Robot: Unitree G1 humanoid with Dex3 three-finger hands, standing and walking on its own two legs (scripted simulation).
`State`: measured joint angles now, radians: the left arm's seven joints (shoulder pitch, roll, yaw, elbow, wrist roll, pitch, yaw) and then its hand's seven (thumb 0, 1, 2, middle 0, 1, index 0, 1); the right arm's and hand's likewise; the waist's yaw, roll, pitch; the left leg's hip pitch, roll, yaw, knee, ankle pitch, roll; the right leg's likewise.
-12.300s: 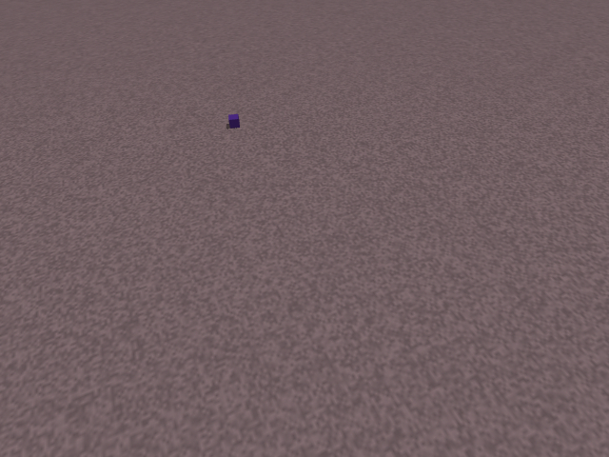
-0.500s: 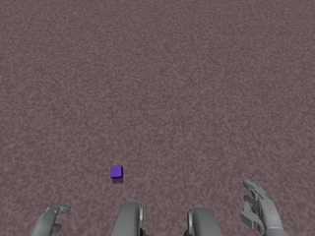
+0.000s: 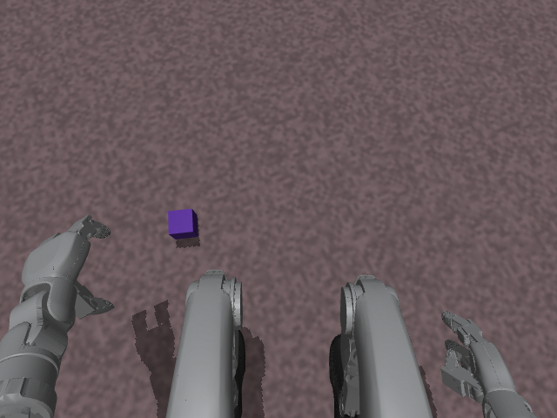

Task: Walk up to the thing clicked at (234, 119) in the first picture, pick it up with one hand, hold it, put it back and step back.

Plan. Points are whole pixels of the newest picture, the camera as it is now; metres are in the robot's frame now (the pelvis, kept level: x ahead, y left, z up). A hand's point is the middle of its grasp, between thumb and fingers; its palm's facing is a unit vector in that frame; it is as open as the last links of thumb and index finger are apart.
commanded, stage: rise first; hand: left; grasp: from above
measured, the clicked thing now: (183, 224) +0.46 +0.27 -0.42
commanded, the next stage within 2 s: approach in 1.26 s
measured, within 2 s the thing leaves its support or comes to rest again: neither
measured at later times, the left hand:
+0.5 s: hand (116, 249) +0.36 +0.34 -0.23, palm faces -0.44 -0.14 -0.88, open 12.5 cm
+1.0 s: hand (131, 237) +0.39 +0.33 -0.28, palm faces -0.44 -0.07 -0.89, open 12.4 cm
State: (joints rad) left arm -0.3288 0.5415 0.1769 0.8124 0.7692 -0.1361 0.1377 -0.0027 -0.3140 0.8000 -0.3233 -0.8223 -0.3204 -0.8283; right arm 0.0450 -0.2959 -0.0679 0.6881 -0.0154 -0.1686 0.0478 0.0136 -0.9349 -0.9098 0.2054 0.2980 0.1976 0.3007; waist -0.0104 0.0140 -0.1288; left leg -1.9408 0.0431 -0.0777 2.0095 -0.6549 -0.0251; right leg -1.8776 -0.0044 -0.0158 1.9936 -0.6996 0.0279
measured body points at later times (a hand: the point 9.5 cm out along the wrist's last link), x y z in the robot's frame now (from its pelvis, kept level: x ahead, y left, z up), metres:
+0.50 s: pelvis -0.02 +0.01 -0.09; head +0.19 +0.06 +0.31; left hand +0.38 +0.34 -0.18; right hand +0.08 -0.28 -0.20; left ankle +0.08 +0.13 -0.42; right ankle +0.08 -0.13 -0.42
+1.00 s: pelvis -0.01 +0.00 -0.12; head +0.22 +0.05 +0.27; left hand +0.41 +0.33 -0.23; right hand +0.09 -0.27 -0.24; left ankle +0.08 +0.13 -0.42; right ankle +0.08 -0.13 -0.42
